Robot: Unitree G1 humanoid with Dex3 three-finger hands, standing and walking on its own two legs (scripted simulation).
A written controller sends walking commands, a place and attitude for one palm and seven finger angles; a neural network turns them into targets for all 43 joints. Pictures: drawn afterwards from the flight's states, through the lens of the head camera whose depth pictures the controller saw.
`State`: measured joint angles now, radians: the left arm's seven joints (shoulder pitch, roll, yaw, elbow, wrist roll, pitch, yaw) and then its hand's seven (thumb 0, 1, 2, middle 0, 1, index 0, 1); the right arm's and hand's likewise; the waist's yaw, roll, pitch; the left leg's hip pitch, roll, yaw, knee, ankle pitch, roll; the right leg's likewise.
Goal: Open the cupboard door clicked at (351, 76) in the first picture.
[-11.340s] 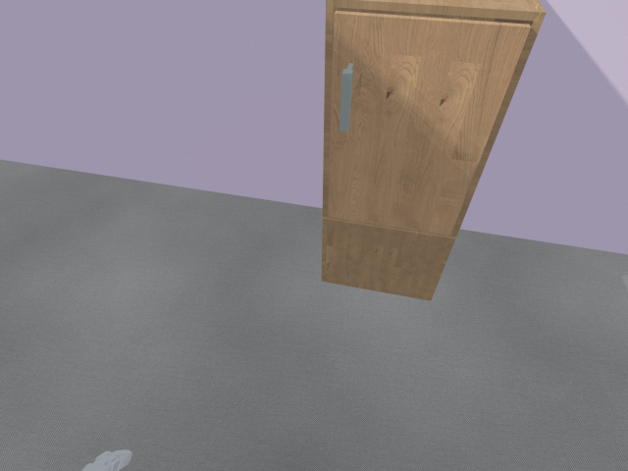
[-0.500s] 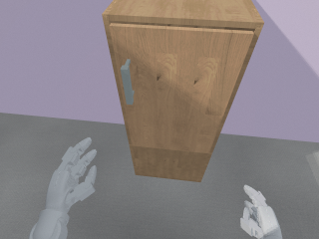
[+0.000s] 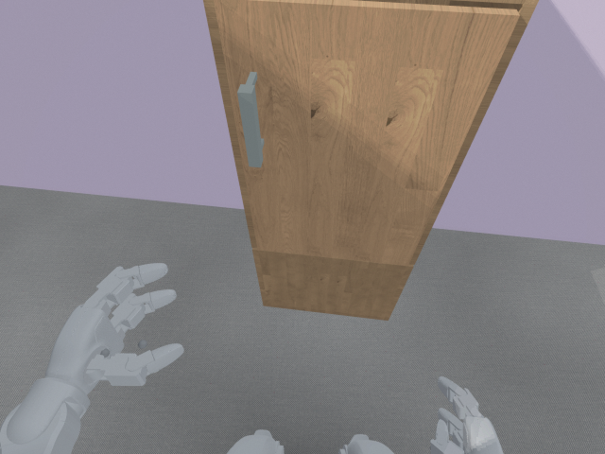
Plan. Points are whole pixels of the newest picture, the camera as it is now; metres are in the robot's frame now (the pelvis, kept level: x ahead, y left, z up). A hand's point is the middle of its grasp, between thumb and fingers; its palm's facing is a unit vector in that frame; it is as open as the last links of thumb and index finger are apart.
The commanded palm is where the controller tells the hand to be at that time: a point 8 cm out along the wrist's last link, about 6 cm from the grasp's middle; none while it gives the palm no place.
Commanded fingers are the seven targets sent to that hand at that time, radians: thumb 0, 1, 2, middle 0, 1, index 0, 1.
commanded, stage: raise the hand with hooked fingers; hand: left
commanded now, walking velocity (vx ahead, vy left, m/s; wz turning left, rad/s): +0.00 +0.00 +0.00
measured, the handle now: (254, 121) +0.59 +0.10 +0.10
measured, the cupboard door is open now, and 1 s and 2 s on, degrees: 0 0 0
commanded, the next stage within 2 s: move the hooked fingers beside the handle in 1.30 s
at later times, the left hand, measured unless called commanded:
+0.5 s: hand (69, 296) +0.27 +0.27 +0.10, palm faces -0.03 -1.00 -0.06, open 13.6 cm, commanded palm +0.25 +0.32 +0.10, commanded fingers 0.00 -0.50 0.30 -0.30 -1.20 -0.30 -1.20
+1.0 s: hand (60, 260) +0.30 +0.29 +0.13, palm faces -0.09 -1.00 -0.03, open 14.0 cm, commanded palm +0.28 +0.34 +0.13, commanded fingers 0.00 -0.50 0.30 -0.30 -1.20 -0.30 -1.20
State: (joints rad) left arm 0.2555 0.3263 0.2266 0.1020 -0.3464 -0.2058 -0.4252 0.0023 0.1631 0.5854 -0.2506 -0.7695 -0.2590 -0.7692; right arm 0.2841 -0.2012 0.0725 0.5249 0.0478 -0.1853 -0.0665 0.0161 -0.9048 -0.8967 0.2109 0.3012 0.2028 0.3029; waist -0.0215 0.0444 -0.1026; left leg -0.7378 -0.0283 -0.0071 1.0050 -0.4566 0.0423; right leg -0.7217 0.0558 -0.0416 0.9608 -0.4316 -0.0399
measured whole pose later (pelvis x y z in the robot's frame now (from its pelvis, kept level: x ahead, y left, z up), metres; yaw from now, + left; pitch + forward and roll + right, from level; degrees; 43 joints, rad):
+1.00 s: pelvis +0.02 +0.01 +0.03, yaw +0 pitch +7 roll -2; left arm -0.08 0.48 0.42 0.41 -0.38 -0.15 -0.62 -0.02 -0.50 0.30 -0.29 -1.20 -0.30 -1.20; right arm 0.29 -0.30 0.05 0.55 0.06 -0.20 -0.08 0.01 -0.91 -0.90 0.21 0.30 0.20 0.30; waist 0.00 0.03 -0.07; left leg -0.53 -0.04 -0.01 0.80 -0.39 0.06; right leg -0.50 0.05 -0.03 0.74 -0.36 -0.02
